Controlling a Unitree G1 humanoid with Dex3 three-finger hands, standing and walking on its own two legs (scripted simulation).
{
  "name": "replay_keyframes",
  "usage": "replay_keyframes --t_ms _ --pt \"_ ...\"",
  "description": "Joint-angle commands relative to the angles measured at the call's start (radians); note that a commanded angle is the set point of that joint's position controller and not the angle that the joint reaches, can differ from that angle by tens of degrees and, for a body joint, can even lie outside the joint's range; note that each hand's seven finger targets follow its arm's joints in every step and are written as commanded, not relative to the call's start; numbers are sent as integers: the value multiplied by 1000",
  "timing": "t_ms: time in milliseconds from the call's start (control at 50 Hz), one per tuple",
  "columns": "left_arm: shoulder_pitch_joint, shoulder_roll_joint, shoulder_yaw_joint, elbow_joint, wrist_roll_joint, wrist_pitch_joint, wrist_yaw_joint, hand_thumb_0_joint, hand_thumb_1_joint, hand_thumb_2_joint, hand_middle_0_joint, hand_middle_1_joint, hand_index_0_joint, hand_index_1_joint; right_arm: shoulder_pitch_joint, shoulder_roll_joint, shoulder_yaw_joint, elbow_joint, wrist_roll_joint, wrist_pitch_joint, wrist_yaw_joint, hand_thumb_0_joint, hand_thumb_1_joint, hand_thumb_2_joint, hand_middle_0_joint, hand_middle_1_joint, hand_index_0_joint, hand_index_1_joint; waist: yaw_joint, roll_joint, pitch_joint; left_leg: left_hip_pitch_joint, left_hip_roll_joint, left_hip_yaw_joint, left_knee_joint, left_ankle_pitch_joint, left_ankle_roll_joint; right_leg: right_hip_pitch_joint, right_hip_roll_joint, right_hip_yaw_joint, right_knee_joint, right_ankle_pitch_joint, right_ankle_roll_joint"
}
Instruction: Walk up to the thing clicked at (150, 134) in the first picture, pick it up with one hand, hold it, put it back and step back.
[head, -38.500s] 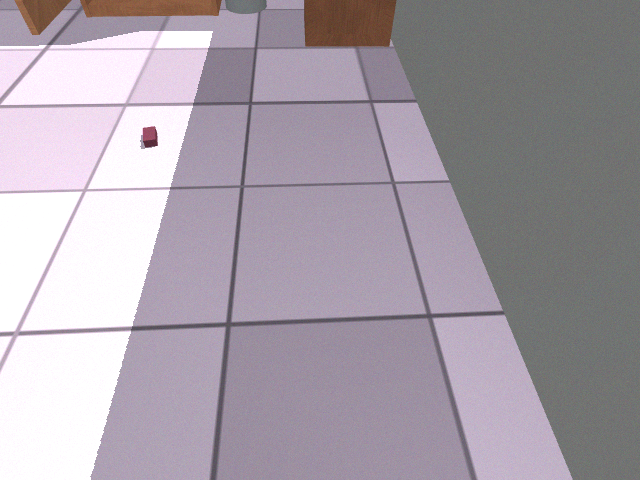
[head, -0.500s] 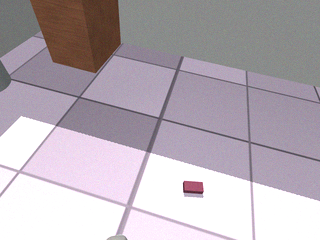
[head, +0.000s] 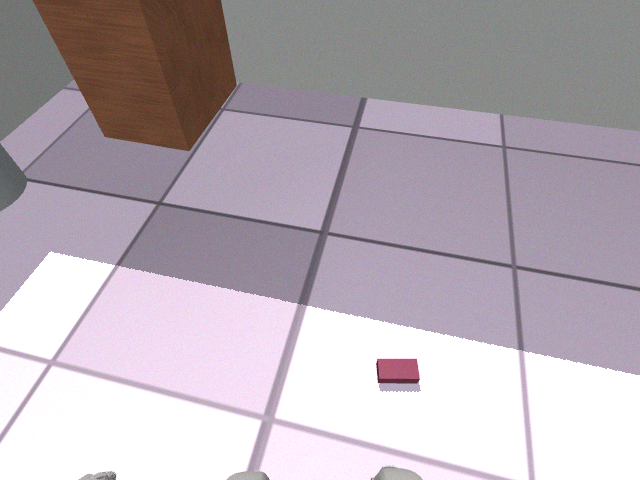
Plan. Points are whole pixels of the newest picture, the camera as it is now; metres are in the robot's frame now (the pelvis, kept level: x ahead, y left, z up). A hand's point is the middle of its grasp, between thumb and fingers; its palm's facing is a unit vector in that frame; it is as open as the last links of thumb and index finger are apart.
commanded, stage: walk up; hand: right
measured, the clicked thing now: (397, 371) +0.51 -0.22 -0.73
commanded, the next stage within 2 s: stand in 1.42 s
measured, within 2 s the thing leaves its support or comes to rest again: neither
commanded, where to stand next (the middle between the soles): +0.12 +0.00 m, yaw +0 degrees
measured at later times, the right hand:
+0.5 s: hand out of the picture +0.06 -0.26 -0.13, palm faces -0.01 +0.92 -0.38, open 7.4 cm
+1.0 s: hand out of the picture +0.13 -0.25 -0.12, palm faces -0.05 +0.94 -0.34, open 7.4 cm
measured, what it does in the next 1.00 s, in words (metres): stands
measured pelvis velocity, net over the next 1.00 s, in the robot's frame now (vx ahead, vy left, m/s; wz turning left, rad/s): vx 0.03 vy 0.00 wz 0.01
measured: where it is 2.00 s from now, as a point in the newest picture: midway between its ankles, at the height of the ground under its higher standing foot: outside the picture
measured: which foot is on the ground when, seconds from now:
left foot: down 0.00-1.00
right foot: down 0.00-1.00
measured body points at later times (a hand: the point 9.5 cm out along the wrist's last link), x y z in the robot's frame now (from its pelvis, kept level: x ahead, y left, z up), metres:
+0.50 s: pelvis +0.02 +0.00 +0.02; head +0.03 +0.01 +0.47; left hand +0.13 +0.30 -0.11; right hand +0.06 -0.31 -0.10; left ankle +0.03 +0.14 -0.72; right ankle +0.06 -0.13 -0.72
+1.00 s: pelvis +0.03 +0.00 +0.03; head +0.04 +0.00 +0.48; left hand +0.10 +0.30 -0.10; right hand +0.14 -0.30 -0.10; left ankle +0.03 +0.14 -0.72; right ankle +0.06 -0.13 -0.72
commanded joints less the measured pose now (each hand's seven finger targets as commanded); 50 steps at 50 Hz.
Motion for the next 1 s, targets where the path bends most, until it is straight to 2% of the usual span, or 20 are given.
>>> replay_keyframes --t_ms 0,20,40,60,80,100,140,180,240,280,400,440,500,640,800,880,980 --pt "-106 240 41 -64 -6 -28 18 0 900 900 -200 -300 -200 -300 99 -190 -62 28 -1 -28 -9 0 -900 -900 200 300 200 300 -47 -230 -129 167 -7 7 -200 179 8 -7 -129 164 -214 47 -103" --pt "-97 214 31 -56 -9 -29 17 0 900 900 -200 -300 -200 -300 72 -198 -62 31 -5 -31 -11 0 -900 -900 200 300 200 300 -39 -195 -155 189 24 -38 -219 210 15 1 -121 153 -201 68 -85" --pt "-92 209 29 -47 -12 -25 17 0 900 900 -200 -300 -200 -300 31 -210 -59 33 -8 -31 -9 0 -900 -900 200 300 200 300 -18 -164 -148 138 44 -89 -231 159 26 20 -98 146 -222 -23 -67" --pt "-91 219 31 -36 -11 -22 17 0 900 900 -200 -300 -200 -300 -9 -216 -53 29 -10 -28 -5 0 -900 -900 200 300 200 300 -2 -145 -116 80 54 -105 -252 84 30 42 -95 152 -264 -151 -65" --pt "-93 225 32 -22 -8 -22 20 0 900 900 -200 -300 -200 -300 -46 -212 -47 28 -10 -25 0 0 -900 -900 200 300 200 300 9 -126 -92 40 48 -97 -262 34 26 61 -100 164 -297 -222 -64" --pt "-104 242 33 -11 -3 -23 20 0 900 900 -200 -300 -200 -300 -60 -198 -43 37 -4 -23 4 0 -900 -900 200 300 200 300 5 -151 -76 45 25 -65 -248 34 15 49 -111 185 -329 -255 -67" --pt "-151 243 30 -4 -4 -24 17 0 900 900 -200 -300 -200 -300 -23 -184 -38 74 -1 -24 6 0 -900 -900 200 300 200 300 -18 -150 -53 76 9 -43 -266 47 15 11 -135 206 -366 -293 -77" --pt "-156 227 22 5 -6 -24 14 0 900 900 -200 -300 -200 -300 -11 -184 -38 102 -4 -31 9 0 -900 -900 200 300 200 300 -20 -116 -46 84 24 -73 -311 60 23 18 -120 180 -347 -258 -70" --pt "-137 217 19 33 -11 -30 12 0 900 900 -200 -300 -200 -300 -56 -189 -37 111 -7 -41 10 0 -900 -900 200 300 200 300 3 -65 -94 84 59 -106 -362 135 24 117 -99 143 -315 -102 -53" --pt "-137 214 20 50 -14 -31 13 0 900 900 -200 -300 -200 -300 -75 -188 -34 119 -6 -44 9 0 -900 -900 200 300 200 300 11 -40 -108 84 71 -110 -383 187 20 158 -90 119 -302 -29 -47" --pt "-133 205 21 88 -15 -29 13 0 900 900 -200 -300 -200 -300 -113 -183 -32 136 -6 -43 8 0 -900 -900 200 300 200 300 18 13 -144 130 93 -105 -411 283 7 219 -82 85 -315 107 -38" --pt "-148 202 20 96 -15 -29 13 0 900 900 -200 -300 -200 -300 -110 -175 -30 146 -4 -40 7 0 -900 -900 200 300 200 300 8 6 -142 147 89 -91 -417 292 1 226 -88 89 -332 143 -38" --pt "-165 199 17 107 -13 -27 13 0 900 900 -200 -300 -200 -300 -114 -174 -30 154 -3 -34 7 0 -900 -900 200 300 200 300 1 6 -129 139 91 -91 -440 284 -3 243 -87 85 -354 132 -31" --pt "-160 203 20 139 -9 -30 18 0 900 900 -200 -300 -200 -300 -139 -166 -34 164 -6 -25 6 0 -900 -900 200 300 200 300 0 -24 -155 218 87 -72 -447 348 -7 246 -97 72 -387 204 -27" --pt "-158 203 18 144 -6 -34 19 0 900 900 -200 -300 -200 -300 -162 -157 -37 168 -8 -17 9 0 -900 -900 200 300 200 300 1 -60 -122 234 76 -67 -448 317 -9 203 -102 85 -439 118 -21" --pt "-145 200 20 145 -6 -38 21 0 900 900 -200 -300 -200 -300 -169 -157 -39 163 -10 -18 10 0 -900 -900 200 300 200 300 5 -40 -165 249 86 -71 -454 366 -9 248 -101 63 -411 207 -23" --pt "-138 199 22 146 -7 -34 23 0 900 900 -200 -300 -200 -300 -182 -158 -38 165 -9 -17 9 0 -900 -900 200 300 200 300 12 -28 -149 239 86 -72 -454 365 -12 250 -95 60 -415 199 -21"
